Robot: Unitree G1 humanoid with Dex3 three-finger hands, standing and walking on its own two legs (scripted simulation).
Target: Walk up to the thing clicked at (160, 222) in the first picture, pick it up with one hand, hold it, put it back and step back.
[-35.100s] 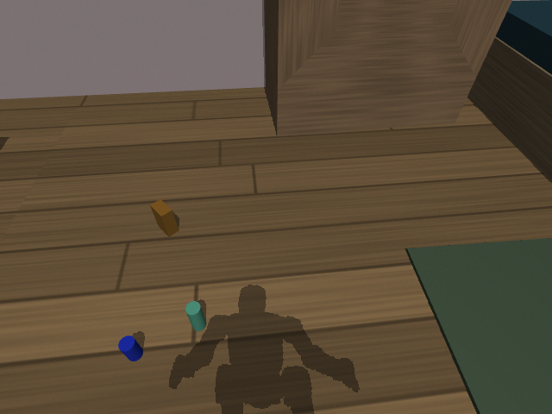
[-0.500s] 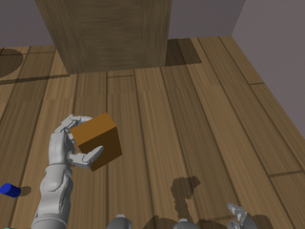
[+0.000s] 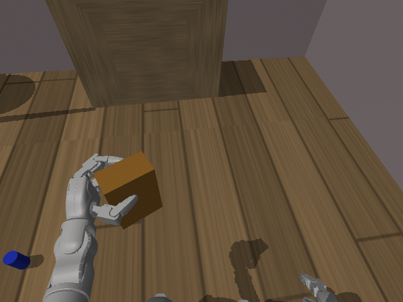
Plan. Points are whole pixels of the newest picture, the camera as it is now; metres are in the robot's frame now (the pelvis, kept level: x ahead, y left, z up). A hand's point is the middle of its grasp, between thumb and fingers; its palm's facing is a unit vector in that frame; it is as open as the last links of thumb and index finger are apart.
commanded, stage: hold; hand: left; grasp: from the side
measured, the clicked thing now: (132, 192) +0.35 +0.16 +0.01
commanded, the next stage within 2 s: none
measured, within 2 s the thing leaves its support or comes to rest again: neither
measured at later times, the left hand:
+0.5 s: hand (112, 192) +0.32 +0.18 +0.06, palm faces +0.13 -0.99 -0.01, open 9.8 cm
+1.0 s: hand (114, 195) +0.31 +0.18 +0.05, palm faces +0.12 -0.99 -0.01, open 9.8 cm
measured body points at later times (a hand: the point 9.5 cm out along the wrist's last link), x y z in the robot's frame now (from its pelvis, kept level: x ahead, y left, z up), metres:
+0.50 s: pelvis +0.00 +0.00 +0.01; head +0.03 +0.01 +0.46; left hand +0.30 +0.23 +0.06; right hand +0.13 -0.24 -0.10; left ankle +0.02 +0.13 -0.69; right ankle -0.01 -0.13 -0.69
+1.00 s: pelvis -0.01 +0.00 +0.01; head +0.04 +0.00 +0.46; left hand +0.30 +0.23 +0.06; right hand +0.14 -0.25 -0.09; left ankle +0.02 +0.13 -0.69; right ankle -0.01 -0.13 -0.69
